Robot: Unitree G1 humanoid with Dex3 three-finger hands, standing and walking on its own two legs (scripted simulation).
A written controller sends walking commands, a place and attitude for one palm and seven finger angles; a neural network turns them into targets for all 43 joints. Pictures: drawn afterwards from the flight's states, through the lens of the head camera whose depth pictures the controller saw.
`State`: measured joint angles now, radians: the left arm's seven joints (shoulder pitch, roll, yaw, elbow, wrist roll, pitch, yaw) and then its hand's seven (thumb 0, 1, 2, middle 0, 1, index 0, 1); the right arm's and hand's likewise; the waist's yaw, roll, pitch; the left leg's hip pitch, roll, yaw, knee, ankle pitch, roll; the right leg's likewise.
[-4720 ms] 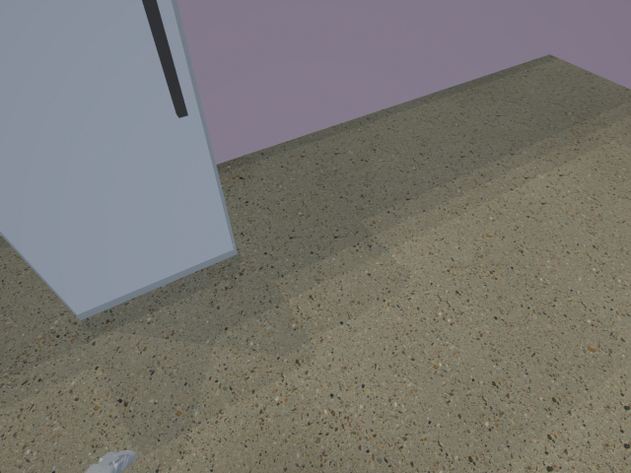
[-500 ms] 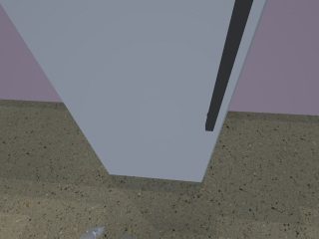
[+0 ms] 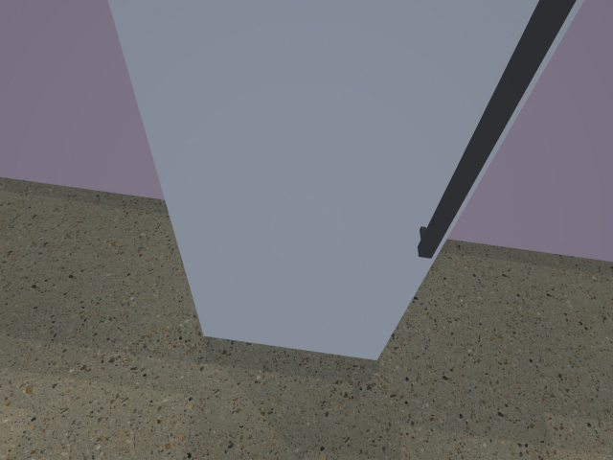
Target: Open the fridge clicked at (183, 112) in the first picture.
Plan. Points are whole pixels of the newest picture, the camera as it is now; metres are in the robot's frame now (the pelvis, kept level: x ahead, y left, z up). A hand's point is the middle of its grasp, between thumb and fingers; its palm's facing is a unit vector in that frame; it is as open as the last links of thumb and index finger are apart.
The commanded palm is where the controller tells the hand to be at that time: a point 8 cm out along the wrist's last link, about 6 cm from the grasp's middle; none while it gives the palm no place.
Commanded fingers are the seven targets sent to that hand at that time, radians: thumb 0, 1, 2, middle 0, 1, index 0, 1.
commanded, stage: come to a stop and stand still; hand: right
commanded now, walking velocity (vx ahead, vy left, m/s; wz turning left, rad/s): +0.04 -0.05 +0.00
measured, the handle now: (476, 138) +0.51 -0.20 +0.18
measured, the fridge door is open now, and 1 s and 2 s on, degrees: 0 0 0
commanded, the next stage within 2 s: look again from close up in 1.40 s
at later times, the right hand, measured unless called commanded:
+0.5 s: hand out of the picture +0.01 -0.23 -0.18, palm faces +0.02 +0.98 -0.18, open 7.3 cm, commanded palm none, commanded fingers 0.00 -0.90 -0.90 0.20 0.30 0.20 0.30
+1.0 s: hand out of the picture +0.02 -0.26 -0.17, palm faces +0.02 +0.96 -0.28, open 7.4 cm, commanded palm none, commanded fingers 0.00 -0.90 -0.90 0.20 0.30 0.20 0.30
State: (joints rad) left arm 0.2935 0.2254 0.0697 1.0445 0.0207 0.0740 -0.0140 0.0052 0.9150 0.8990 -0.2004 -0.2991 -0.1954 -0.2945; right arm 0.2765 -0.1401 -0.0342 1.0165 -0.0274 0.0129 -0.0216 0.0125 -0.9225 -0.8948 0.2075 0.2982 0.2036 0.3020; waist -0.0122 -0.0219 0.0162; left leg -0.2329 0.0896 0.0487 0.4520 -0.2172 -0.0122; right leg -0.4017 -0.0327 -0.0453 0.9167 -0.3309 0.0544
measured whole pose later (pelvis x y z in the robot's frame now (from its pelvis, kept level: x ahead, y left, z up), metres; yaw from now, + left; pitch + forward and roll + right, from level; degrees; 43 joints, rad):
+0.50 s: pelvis +0.00 -0.06 +0.00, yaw +1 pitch -1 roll +0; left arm 0.22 0.17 0.01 1.10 0.00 0.00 0.03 0.01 0.95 0.90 -0.20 -0.30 -0.20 -0.30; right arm 0.23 -0.16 -0.01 1.14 -0.01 0.01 -0.03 0.01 -0.93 -0.90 0.20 0.30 0.20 0.30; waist -0.01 0.01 0.03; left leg -0.18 0.08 0.04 0.44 -0.23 -0.05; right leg -0.12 -0.01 -0.11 0.43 -0.29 -0.02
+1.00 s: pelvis -0.04 -0.05 -0.01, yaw +0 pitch -4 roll +0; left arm 0.26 0.25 0.03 1.00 0.01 0.00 0.02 0.01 0.91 0.90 -0.20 -0.30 -0.20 -0.30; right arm 0.26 -0.25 -0.01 0.99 -0.02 0.00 -0.02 0.01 -0.91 -0.90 0.20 0.30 0.20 0.30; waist 0.01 -0.01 0.01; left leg -0.23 0.07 0.06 0.54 -0.24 -0.03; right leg -0.18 -0.02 -0.08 0.56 -0.30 -0.02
